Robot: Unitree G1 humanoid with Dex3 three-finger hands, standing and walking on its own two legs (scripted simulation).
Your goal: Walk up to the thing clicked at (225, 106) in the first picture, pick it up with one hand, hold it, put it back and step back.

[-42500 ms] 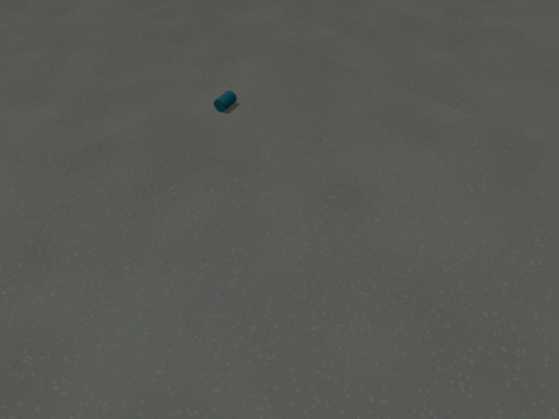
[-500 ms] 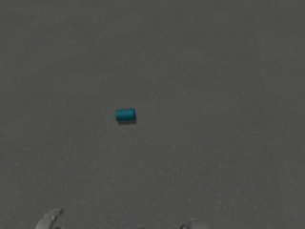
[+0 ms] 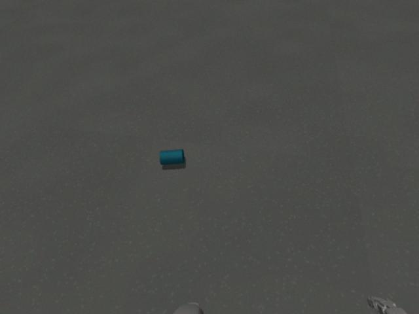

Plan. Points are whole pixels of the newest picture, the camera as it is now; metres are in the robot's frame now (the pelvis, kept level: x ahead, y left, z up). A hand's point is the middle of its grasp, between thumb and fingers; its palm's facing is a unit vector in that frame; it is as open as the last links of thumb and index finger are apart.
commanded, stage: step back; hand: left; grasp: from above
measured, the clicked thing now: (172, 157) +1.10 +0.36 -0.71
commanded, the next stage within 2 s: stand in 1.44 s
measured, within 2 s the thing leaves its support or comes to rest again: neither
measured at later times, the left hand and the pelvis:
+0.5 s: hand out of the picture +0.04 +0.31 -0.13, palm faces +0.04 -0.92 -0.39, open 7.4 cm; pelvis -0.02 +0.02 +0.01, yaw +4 degrees
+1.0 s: hand out of the picture +0.12 +0.30 -0.14, palm faces +0.11 -0.94 -0.34, open 7.4 cm; pelvis +0.04 +0.03 +0.01, yaw +5 degrees
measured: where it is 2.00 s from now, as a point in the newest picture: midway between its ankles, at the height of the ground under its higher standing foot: outside the picture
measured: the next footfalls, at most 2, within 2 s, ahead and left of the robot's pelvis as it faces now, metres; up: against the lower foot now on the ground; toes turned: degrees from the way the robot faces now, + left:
left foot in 0.20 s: +0.00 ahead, +0.16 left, +0.00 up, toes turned +2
right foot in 0.54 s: +0.11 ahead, -0.09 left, +0.00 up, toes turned +2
